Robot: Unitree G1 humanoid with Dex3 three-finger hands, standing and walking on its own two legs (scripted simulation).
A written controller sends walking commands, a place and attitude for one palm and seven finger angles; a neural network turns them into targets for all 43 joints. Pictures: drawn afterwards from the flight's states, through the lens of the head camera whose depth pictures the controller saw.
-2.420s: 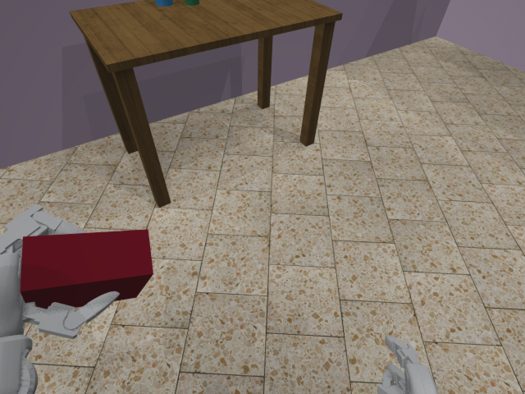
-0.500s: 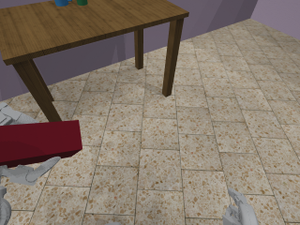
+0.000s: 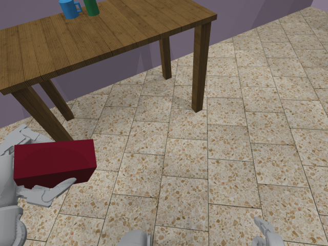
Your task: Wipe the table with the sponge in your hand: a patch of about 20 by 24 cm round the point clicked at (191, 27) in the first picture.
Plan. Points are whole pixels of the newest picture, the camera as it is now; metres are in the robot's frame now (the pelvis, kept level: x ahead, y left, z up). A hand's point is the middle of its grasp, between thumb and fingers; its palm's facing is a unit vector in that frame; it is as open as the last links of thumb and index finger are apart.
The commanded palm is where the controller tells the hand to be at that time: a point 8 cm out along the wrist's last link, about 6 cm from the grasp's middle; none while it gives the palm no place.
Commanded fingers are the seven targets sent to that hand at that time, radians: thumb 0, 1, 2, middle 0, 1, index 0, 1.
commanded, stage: walk to a spot facing it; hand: left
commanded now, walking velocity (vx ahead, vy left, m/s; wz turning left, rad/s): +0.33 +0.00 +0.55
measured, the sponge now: (68, 165) +0.24 +0.19 +0.15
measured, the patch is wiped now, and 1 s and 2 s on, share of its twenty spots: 0.00 0.00 0.00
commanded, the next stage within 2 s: none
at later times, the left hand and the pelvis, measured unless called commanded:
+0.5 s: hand (41, 114) +0.33 +0.26 +0.19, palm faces +0.53 -0.72 -0.44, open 9.6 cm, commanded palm +0.24 +0.29 +0.19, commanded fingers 0.00 0.10 1.30 -1.20 -1.60 -1.20 -1.60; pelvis +0.14 -0.02 -0.01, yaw +12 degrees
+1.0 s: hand (42, 119) +0.31 +0.25 +0.20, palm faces +0.73 -0.53 -0.44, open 9.6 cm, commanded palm +0.22 +0.27 +0.19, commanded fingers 0.00 0.10 1.30 -1.20 -1.60 -1.20 -1.60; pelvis +0.22 -0.05 -0.01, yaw +30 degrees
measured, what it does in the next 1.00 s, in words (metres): walks ahead, turning left: left foot, then right foot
